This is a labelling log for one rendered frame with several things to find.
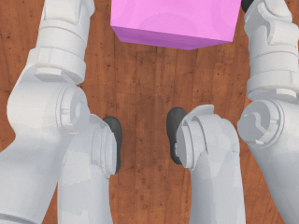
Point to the robot left upper arm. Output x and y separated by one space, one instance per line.
45 117

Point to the carton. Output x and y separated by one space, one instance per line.
176 24

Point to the right robot hand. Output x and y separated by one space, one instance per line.
245 4

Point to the robot left forearm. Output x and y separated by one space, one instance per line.
61 42

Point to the robot right shin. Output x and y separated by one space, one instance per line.
209 110

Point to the robot right forearm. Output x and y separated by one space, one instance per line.
273 52

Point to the robot right upper arm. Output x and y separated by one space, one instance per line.
270 128

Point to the robot right foot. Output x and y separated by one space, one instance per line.
173 119

